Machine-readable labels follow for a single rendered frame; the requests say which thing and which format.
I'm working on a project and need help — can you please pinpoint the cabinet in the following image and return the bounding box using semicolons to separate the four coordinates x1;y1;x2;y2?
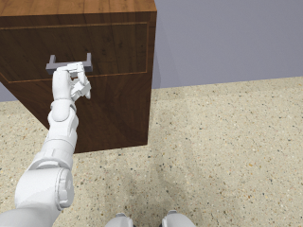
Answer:
0;0;157;154

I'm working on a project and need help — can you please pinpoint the right robot shin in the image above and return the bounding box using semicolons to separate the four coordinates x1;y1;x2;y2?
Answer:
168;210;177;215

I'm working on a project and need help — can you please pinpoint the robot left hand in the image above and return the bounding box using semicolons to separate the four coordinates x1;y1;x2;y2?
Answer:
52;61;91;103

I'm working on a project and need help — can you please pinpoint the left robot upper arm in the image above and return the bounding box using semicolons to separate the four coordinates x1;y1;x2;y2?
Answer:
0;167;75;227

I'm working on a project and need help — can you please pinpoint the robot left forearm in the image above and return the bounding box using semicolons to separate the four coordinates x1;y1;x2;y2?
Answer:
14;99;79;208

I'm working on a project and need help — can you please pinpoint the left robot thigh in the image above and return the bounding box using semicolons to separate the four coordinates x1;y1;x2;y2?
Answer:
105;216;134;227

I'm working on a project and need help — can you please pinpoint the drawer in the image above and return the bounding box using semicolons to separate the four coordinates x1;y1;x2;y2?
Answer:
0;22;147;81

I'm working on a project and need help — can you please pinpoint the handle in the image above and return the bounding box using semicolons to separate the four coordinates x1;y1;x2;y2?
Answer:
45;53;93;75

